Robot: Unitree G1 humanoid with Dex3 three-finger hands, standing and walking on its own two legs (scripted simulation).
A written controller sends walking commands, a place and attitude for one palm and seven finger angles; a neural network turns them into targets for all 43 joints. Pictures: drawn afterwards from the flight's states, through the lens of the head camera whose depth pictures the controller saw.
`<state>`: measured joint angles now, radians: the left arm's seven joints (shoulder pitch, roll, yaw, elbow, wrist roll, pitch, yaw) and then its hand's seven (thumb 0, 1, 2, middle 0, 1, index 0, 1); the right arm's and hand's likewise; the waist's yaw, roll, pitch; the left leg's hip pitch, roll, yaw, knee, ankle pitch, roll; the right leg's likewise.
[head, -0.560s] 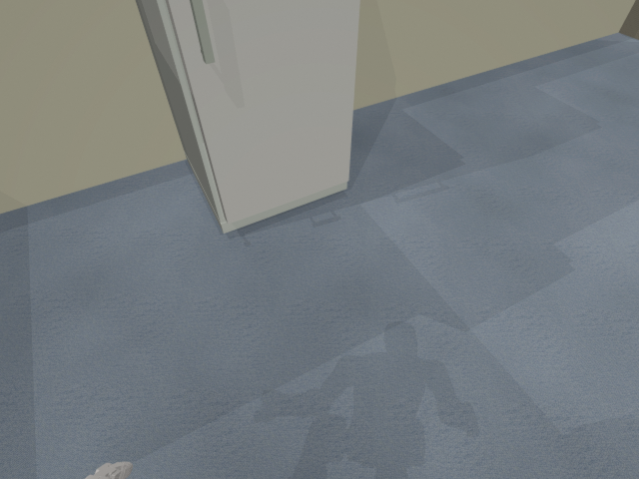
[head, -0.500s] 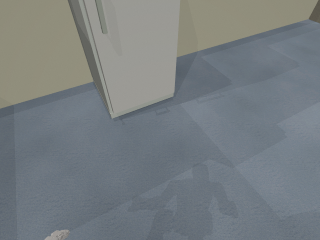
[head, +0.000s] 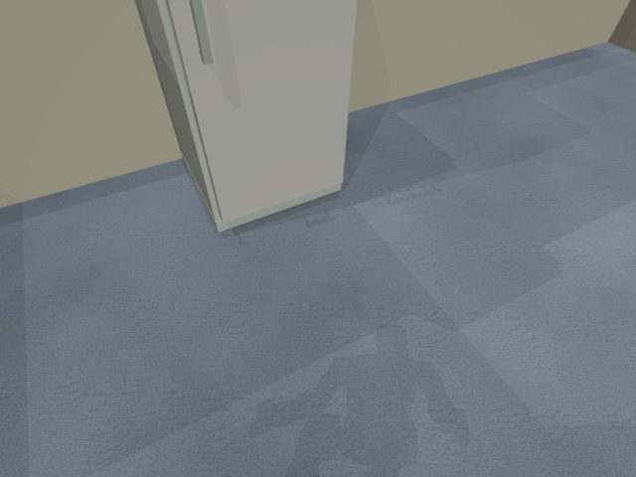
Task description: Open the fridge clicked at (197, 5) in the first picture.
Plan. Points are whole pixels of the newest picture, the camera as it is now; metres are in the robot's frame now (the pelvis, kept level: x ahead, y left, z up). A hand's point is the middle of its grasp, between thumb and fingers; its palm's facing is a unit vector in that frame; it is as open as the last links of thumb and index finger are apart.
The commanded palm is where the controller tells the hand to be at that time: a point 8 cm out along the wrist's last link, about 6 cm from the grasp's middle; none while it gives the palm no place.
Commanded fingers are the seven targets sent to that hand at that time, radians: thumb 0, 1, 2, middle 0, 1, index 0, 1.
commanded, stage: stand and wait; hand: left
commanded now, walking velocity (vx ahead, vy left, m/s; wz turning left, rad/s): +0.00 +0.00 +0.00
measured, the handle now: (193, 2) +1.15 +0.40 +0.14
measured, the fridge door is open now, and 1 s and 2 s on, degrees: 0 0 0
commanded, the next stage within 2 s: look at it before walking up in 0.26 s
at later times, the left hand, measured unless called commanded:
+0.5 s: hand out of the picture +0.08 +0.25 -0.15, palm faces -0.04 -0.94 -0.33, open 7.4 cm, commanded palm none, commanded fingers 0.00 0.90 0.90 -0.20 -0.30 -0.20 -0.30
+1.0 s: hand out of the picture +0.07 +0.26 -0.15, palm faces -0.04 -0.94 -0.34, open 7.4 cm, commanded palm none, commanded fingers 0.00 0.90 0.90 -0.20 -0.30 -0.20 -0.30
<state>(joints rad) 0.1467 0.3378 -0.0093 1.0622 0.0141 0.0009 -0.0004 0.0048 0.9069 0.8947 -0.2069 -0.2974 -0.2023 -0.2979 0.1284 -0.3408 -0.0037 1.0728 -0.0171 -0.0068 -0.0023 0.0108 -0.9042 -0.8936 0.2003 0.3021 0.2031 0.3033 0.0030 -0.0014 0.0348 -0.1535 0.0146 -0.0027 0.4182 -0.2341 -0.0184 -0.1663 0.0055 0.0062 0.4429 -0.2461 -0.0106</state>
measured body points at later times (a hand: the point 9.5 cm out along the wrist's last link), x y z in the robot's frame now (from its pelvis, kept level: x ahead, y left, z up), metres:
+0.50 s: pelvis -0.01 +0.01 +0.00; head +0.00 +0.01 +0.45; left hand +0.08 +0.30 -0.13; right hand +0.07 -0.29 -0.13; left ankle +0.00 +0.13 -0.74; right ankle +0.00 -0.11 -0.74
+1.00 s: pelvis +0.00 +0.01 +0.00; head +0.00 +0.01 +0.45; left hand +0.07 +0.31 -0.13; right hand +0.08 -0.29 -0.13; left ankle +0.00 +0.13 -0.74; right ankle +0.00 -0.11 -0.74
